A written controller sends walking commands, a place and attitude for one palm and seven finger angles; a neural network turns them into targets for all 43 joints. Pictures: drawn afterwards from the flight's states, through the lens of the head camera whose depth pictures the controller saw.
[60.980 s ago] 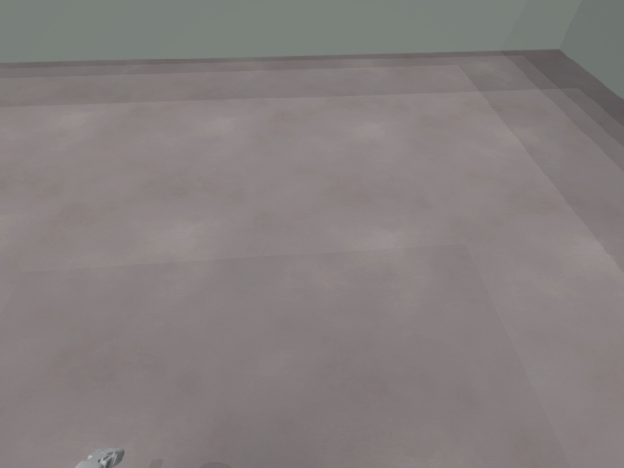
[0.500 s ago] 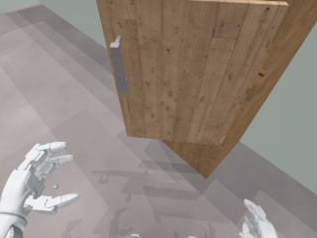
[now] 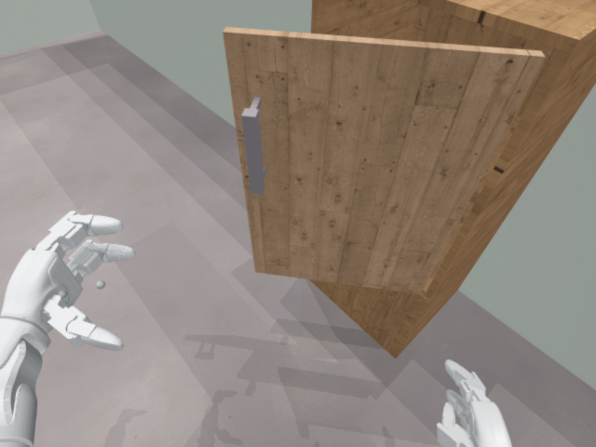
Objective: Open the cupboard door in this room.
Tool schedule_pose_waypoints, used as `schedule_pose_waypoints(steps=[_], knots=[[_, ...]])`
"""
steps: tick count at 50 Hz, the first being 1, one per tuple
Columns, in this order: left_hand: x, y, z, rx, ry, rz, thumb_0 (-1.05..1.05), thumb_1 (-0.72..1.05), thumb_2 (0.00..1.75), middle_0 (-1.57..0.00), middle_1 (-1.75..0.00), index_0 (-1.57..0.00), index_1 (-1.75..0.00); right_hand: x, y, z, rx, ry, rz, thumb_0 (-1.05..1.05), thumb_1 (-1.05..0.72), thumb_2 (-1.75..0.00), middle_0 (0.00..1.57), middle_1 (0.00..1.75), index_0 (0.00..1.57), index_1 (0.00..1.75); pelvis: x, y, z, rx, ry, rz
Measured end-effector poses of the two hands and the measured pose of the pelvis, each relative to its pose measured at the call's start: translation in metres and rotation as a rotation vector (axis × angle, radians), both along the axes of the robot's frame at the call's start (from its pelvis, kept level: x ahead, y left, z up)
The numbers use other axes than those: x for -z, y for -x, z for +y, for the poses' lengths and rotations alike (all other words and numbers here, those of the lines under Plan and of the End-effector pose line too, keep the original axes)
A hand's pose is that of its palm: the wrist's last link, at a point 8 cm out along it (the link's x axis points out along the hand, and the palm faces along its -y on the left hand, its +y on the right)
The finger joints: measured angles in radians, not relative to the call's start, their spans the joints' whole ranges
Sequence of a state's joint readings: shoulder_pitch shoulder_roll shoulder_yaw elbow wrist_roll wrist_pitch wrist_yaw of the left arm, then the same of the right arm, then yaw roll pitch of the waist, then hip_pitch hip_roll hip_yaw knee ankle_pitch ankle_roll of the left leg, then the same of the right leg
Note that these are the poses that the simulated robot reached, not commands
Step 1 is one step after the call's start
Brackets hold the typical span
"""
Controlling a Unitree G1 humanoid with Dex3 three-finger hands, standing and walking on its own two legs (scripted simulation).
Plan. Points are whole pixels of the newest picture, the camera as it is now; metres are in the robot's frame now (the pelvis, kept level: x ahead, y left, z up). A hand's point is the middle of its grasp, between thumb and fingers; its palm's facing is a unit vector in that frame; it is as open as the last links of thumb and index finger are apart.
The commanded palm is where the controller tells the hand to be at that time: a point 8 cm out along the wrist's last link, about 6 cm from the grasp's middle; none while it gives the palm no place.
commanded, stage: raise the hand with hooked fingers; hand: left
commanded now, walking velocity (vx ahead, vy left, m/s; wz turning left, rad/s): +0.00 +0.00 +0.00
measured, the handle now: (257, 147) +0.54 +0.12 +0.11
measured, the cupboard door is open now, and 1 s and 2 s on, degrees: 39 39 39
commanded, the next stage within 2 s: move the hooked fingers beside the handle in 0.66 s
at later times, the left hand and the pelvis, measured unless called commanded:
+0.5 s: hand (106, 257) +0.30 +0.26 +0.12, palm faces +0.00 -1.00 -0.05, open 14.0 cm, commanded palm +0.27 +0.31 +0.13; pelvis +0.00 -0.01 +0.01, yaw -1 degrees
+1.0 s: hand (125, 241) +0.32 +0.25 +0.12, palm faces -0.01 -1.00 -0.04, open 14.0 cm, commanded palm +0.30 +0.30 +0.12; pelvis +0.00 -0.02 +0.01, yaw +0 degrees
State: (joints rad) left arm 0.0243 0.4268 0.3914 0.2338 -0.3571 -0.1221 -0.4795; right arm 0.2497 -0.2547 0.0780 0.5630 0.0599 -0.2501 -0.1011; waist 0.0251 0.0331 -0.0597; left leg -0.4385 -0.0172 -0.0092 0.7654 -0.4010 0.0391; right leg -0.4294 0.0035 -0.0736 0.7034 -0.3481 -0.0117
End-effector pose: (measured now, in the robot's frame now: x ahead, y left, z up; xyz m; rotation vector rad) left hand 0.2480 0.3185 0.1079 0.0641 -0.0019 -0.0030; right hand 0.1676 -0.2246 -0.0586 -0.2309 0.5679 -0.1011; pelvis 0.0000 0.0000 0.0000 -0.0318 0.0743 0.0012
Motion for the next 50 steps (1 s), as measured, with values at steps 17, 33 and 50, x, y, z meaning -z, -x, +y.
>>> schedule_pose_waypoints(steps=[17,33,50], knots=[[-0.020,-0.031,0.009,0.016,0.019,0.008,-0.01,-0.50,0.30,-0.30,-1.20,-0.29,-1.20,0.001,0.022,-0.026,0.062,0.035,0.073,0.02,-0.90,-0.90,0.20,0.30,0.20,0.30,-0.007,-0.002,-0.003,0.010,-0.010,-0.002],[-0.015,-0.030,-0.003,-0.006,0.016,0.018,-0.01,-0.50,0.30,-0.30,-1.20,-0.30,-1.20,0.003,0.017,-0.031,0.067,0.026,0.071,0.02,-0.90,-0.90,0.20,0.30,0.20,0.30,-0.008,-0.004,-0.012,0.010,-0.015,-0.007],[-0.015,-0.054,-0.014,0.004,0.024,0.021,-0.01,-0.50,0.30,-0.30,-1.20,-0.30,-1.20,0.008,0.017,-0.040,0.075,0.035,0.098,0.02,-0.90,-0.90,0.20,0.30,0.20,0.30,-0.008,-0.005,-0.018,0.005,-0.017,0.007]])
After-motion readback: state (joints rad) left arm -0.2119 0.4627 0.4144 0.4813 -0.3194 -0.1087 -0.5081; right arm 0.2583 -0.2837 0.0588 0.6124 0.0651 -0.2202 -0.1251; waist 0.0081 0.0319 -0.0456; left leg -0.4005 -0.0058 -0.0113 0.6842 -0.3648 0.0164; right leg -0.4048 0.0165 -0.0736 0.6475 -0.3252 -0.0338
